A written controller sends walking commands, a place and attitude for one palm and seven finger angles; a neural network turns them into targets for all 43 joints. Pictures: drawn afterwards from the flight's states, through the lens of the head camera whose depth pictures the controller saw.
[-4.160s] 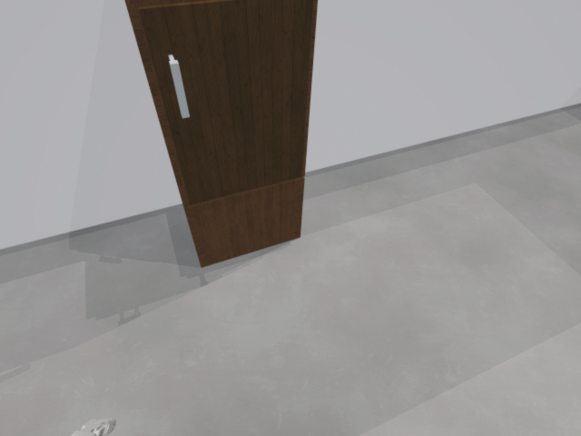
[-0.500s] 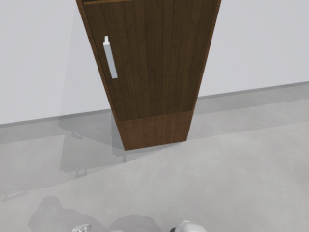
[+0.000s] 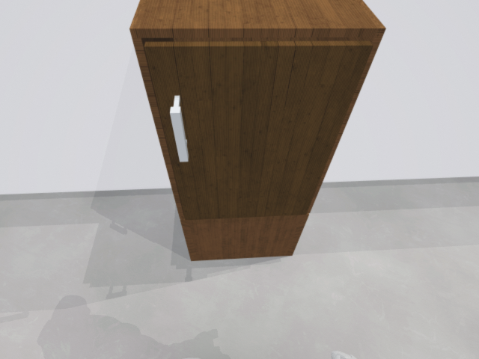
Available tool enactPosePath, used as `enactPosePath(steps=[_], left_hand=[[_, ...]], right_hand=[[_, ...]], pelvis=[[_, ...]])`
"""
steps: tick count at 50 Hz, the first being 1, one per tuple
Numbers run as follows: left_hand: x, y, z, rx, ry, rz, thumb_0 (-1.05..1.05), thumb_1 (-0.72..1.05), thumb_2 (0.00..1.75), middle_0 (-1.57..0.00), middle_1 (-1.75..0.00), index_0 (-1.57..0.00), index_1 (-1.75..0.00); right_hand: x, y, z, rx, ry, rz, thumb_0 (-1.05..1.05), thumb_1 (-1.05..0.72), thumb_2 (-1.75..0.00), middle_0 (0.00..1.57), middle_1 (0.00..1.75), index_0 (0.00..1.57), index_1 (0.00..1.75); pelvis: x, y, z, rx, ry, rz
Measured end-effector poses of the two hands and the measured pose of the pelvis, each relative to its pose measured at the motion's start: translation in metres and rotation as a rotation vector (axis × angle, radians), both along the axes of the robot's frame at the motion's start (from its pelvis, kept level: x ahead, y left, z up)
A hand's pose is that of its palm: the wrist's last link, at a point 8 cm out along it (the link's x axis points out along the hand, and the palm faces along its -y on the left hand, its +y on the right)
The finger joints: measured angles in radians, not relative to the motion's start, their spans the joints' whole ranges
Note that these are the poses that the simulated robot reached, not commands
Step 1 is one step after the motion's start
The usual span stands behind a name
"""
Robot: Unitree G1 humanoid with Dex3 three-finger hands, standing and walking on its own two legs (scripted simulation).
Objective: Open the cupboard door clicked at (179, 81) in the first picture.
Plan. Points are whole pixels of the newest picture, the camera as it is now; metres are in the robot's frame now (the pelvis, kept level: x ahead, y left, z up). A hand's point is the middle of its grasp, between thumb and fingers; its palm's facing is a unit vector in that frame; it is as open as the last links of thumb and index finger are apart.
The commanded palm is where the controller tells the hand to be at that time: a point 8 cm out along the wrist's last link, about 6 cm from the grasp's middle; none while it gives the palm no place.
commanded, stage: come to a stop and stand still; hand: left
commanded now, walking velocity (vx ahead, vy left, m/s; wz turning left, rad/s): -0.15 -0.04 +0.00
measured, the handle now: (180, 130) +0.53 +0.18 +0.05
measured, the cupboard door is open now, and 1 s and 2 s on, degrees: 0 0 0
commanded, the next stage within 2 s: look again from close up in 0.68 s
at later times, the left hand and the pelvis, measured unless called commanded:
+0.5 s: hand out of the picture +0.01 +0.14 -0.16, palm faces +0.07 -0.96 -0.27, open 7.4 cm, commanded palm none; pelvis -0.06 -0.07 -0.01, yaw +2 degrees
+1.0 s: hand out of the picture -0.03 +0.11 -0.17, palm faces +0.06 -0.98 -0.20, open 7.3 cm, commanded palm none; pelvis -0.04 -0.07 +0.00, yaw +2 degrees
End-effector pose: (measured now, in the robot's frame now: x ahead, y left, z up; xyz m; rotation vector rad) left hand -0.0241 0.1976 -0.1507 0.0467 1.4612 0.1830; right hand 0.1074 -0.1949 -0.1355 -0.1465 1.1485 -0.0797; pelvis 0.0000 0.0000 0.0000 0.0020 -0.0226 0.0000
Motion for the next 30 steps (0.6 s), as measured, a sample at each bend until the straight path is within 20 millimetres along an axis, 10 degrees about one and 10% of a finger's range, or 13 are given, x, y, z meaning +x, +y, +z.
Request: enactPosePath(steps=[8, 16, 30], left_hand=[[0.013, 0.014, 0.015, 0.154, -0.087, -0.041, 0.00, 0.90, 0.90, -0.20, -0.30, -0.20, -0.30], [0.011, -0.016, 0.023, 0.180, -0.223, -0.110, 0.00, 0.90, 0.90, -0.20, -0.30, -0.20, -0.30], [0.015, -0.004, 0.018, 0.153, -0.254, -0.097, 0.00, 0.90, 0.90, -0.20, -0.30, -0.20, -0.30]], right_hand=[[-0.034, -0.059, -0.017, -0.006, 0.041, -0.037, -0.02, -0.92, -0.90, 0.20, 0.30, 0.21, 0.30], [-0.082, -0.121, -0.020, -0.021, 0.027, -0.072, 0.00, -0.91, -0.90, 0.19, 0.29, 0.20, 0.30], [-0.164, -0.108, -0.007, -0.053, 0.157, -0.040, 0.01, -0.91, -0.90, 0.19, 0.29, 0.20, 0.30]], pelvis=[[-0.027, -0.034, -0.007, 0.013, 0.002, -0.010], [-0.040, -0.062, -0.012, -0.010, -0.028, 0.009], [-0.061, -0.062, -0.007, 0.023, 0.008, 0.033]])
